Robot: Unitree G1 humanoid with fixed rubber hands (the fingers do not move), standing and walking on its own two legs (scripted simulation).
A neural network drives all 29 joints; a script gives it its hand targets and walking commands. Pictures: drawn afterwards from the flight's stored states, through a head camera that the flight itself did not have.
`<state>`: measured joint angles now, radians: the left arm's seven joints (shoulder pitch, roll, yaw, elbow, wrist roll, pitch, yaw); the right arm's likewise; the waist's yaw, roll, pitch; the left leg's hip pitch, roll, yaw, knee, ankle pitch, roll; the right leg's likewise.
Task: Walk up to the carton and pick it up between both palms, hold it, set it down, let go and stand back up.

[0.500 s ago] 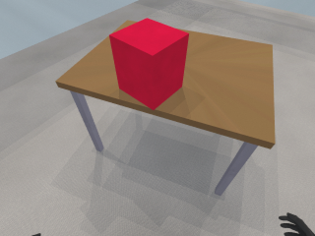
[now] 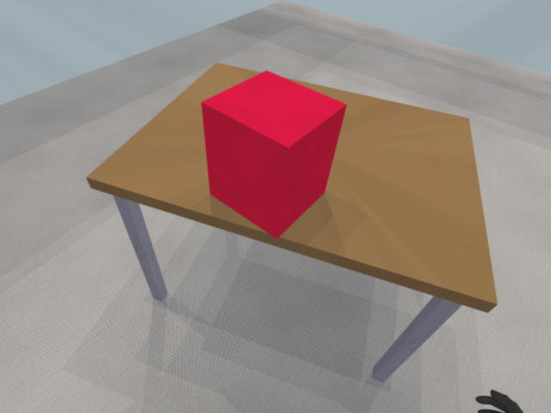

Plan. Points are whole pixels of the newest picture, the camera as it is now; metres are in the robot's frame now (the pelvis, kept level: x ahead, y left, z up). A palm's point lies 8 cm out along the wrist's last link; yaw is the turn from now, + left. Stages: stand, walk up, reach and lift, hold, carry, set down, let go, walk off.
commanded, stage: walk up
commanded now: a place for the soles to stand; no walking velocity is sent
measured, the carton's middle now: (271, 153) +0.65 +0.03 +0.01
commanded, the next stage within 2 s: none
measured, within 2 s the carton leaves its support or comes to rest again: neither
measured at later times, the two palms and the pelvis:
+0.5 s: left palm (105, 396) +0.16 +0.23 -0.02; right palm out of the picture +0.13 -0.44 -0.09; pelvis +0.06 -0.10 +0.01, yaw -7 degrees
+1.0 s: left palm (95, 322) +0.28 +0.31 -0.08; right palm (493, 360) +0.25 -0.35 -0.07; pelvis +0.17 -0.01 -0.02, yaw -8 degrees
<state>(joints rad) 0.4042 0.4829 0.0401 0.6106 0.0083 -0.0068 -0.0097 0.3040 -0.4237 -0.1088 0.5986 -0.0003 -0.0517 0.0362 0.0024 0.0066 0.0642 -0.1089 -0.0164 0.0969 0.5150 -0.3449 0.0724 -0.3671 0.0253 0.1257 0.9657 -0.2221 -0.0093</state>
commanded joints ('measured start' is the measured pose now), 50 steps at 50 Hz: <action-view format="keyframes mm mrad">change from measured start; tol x32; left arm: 1 -23 107 50 -8 0 -8 7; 50 118 142 36 69 8 -16 55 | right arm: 1 111 -208 -69 -21 -15 -3 -28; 50 -4 -279 -78 -29 -19 4 -40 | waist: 1 -71 111 37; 12 29 143 8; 15 107 -333 -93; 50 -17 58 -20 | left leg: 1 194 257 -165 -193 616 -104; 11 5 293 -85 -133 284 110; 17 -484 1 -213 681 -226 -28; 37 -636 44 -186 340 65 -76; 46 -30 50 -183 -124 320 -21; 50 -107 439 -563 -291 -195 37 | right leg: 1 -260 -18 -64 -28 -50 -2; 13 298 -42 -137 -518 -17 -50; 18 192 -298 658 -812 -591 -141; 31 292 -140 311 -734 -214 -49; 39 552 -199 277 -488 555 -171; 45 246 -141 186 -369 401 -140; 50 -139 15 16 96 -315 2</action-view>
